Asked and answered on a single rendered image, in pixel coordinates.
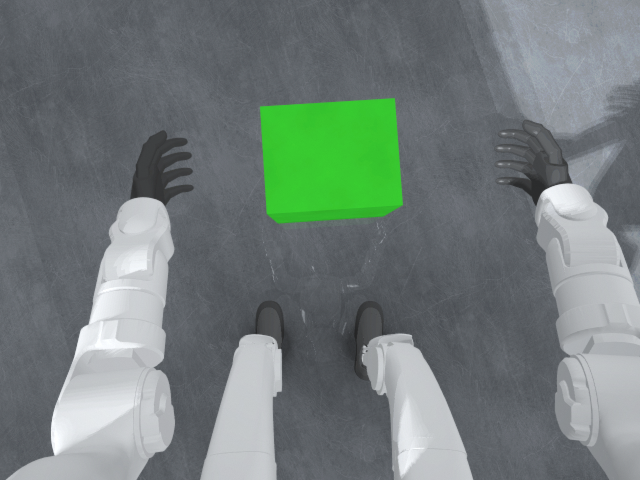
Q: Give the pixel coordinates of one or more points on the right robot forearm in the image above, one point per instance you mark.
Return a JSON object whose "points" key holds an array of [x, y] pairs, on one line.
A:
{"points": [[599, 312]]}

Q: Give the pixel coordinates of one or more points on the right robot hand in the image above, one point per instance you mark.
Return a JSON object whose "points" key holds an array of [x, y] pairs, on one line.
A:
{"points": [[545, 167]]}

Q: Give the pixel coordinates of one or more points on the carton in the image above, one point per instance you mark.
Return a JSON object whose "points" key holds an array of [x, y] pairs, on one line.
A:
{"points": [[331, 161]]}

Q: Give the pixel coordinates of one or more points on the robot left upper arm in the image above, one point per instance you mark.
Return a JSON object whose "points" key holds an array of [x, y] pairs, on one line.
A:
{"points": [[108, 425]]}

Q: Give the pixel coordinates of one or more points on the left robot forearm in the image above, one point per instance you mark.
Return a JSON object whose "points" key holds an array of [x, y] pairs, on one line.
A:
{"points": [[125, 326]]}

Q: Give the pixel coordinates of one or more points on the right robot foot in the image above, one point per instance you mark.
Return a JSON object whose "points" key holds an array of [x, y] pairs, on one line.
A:
{"points": [[368, 325]]}

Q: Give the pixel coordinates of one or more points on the right robot shin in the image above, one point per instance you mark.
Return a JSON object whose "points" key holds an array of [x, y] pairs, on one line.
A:
{"points": [[385, 339]]}

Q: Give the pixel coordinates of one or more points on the left robot hand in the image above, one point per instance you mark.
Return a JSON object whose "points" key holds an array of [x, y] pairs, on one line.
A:
{"points": [[149, 180]]}

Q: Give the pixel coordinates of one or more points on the robot right upper arm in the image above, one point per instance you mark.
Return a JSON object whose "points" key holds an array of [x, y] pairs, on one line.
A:
{"points": [[598, 403]]}

